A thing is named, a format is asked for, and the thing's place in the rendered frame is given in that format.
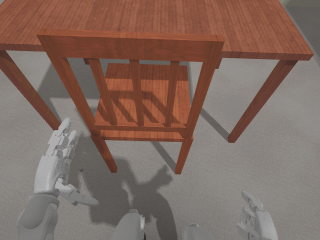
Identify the chair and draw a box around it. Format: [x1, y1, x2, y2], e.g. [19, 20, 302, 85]
[36, 28, 225, 175]

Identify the right robot shin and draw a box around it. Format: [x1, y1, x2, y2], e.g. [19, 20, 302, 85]
[189, 223, 199, 227]

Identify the right robot thigh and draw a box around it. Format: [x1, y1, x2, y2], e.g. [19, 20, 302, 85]
[182, 226, 215, 240]

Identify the right robot hand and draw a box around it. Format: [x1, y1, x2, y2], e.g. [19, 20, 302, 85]
[237, 190, 279, 240]

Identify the table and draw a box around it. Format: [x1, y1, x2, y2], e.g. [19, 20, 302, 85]
[0, 0, 314, 143]

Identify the left robot forearm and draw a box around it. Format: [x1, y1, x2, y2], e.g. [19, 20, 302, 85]
[17, 194, 60, 240]

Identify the left robot hand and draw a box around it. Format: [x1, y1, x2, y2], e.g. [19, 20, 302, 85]
[33, 117, 99, 207]

